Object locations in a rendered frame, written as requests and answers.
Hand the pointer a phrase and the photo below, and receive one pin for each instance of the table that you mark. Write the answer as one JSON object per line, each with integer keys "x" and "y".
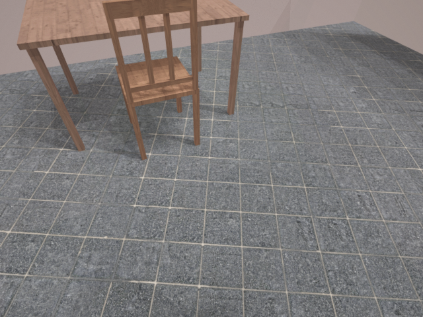
{"x": 57, "y": 22}

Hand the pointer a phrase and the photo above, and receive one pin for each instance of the chair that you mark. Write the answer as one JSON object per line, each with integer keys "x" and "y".
{"x": 160, "y": 79}

